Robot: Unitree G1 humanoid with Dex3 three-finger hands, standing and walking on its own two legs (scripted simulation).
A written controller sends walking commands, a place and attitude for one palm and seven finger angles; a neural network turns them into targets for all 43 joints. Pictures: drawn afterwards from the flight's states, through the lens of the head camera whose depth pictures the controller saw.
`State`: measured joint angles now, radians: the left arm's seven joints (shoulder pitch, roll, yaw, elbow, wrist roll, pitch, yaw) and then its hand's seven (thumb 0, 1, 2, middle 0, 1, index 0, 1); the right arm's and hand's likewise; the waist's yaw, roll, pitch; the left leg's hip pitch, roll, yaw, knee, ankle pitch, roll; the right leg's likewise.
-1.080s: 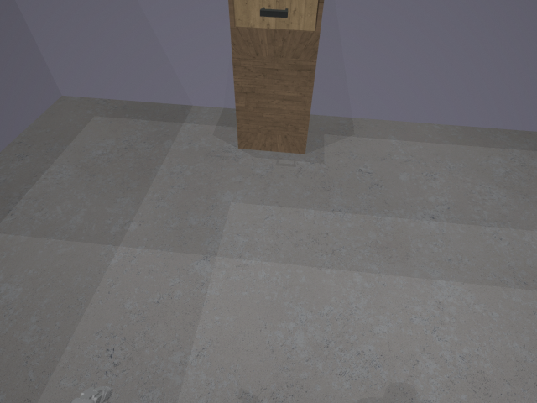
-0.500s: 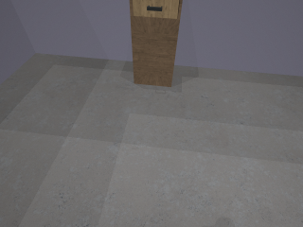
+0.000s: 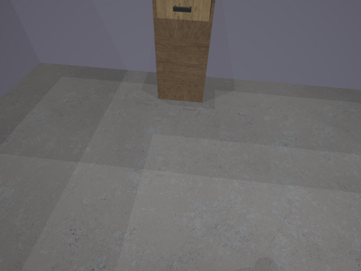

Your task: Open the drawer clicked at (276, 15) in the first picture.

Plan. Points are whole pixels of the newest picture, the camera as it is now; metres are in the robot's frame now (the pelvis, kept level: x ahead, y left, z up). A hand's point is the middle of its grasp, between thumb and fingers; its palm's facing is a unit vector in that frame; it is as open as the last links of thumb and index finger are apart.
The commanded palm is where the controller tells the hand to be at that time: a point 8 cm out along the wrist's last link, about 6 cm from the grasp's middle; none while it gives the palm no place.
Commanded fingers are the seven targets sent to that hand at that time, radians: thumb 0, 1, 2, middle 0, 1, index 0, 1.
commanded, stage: look at it before walking up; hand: left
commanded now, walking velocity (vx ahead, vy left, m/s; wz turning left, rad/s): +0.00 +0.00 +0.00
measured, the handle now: (182, 8) +1.62 +0.08 +0.01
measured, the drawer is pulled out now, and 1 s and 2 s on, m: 0.00 0.00 0.00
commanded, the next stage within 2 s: walk to a spot facing it in 0.46 s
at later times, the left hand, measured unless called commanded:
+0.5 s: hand out of the picture +0.07 +0.25 -0.16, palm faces -0.02 -0.95 -0.32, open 7.4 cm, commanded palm none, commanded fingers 0.00 0.90 0.90 -0.20 -0.30 -0.20 -0.30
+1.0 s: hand out of the picture +0.06 +0.20 -0.20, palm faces -0.07 -0.99 -0.12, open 7.4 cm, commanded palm none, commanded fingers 0.00 0.90 0.90 -0.20 -0.30 -0.20 -0.30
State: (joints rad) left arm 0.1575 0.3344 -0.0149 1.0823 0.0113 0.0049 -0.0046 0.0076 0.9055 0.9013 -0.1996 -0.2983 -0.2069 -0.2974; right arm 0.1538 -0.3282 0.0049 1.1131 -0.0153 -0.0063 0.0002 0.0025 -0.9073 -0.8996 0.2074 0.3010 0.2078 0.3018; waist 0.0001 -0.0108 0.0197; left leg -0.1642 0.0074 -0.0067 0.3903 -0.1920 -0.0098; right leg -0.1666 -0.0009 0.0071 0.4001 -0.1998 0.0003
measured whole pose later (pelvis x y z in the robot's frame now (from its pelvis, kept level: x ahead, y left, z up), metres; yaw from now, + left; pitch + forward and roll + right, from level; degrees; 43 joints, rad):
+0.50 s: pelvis +0.01 +0.00 +0.00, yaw +0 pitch -2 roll +0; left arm 0.16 0.34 -0.02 1.09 0.01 0.00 0.00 0.01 0.91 0.90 -0.20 -0.30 -0.21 -0.30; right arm 0.12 -0.33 0.01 1.11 -0.01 -0.01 0.00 0.00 -0.91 -0.90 0.21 0.30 0.21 0.30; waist 0.01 -0.01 0.02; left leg -0.14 0.01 -0.01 0.37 -0.19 -0.01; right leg -0.14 0.00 0.01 0.38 -0.20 0.00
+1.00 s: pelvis +0.10 +0.03 -0.01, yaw -4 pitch -1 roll -1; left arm 0.39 0.18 0.02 1.14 0.02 0.02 -0.02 0.01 0.91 0.90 -0.20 -0.30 -0.20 -0.30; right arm 0.41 -0.16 0.00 1.13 -0.03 -0.08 -0.02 0.00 -0.91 -0.90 0.20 0.30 0.21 0.30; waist -0.02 -0.04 -0.01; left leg -0.07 0.03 0.09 0.50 -0.42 0.03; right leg -0.36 0.00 -0.02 1.00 -0.46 -0.03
